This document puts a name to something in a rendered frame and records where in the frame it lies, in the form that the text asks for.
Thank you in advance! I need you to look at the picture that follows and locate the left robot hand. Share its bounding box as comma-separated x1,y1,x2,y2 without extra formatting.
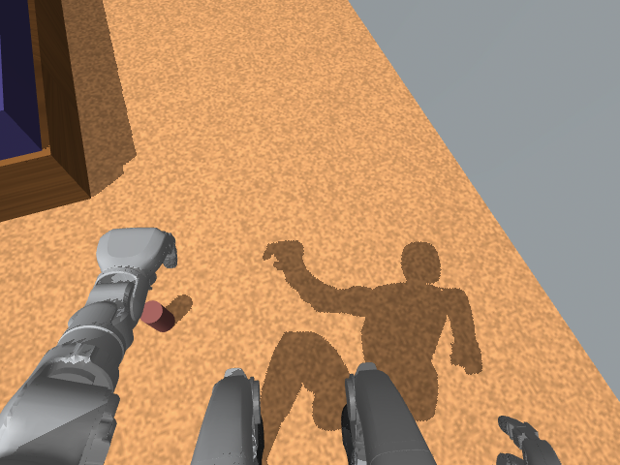
96,228,177,290

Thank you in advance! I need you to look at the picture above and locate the left robot arm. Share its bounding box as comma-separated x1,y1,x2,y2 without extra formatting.
0,267,149,465

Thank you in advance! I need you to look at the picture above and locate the can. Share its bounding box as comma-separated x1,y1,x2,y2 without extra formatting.
140,300,175,332

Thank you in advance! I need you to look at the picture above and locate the right robot hand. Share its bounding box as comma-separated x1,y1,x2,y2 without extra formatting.
496,416,562,465

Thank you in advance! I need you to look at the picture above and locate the bed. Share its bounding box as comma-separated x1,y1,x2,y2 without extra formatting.
0,0,91,222

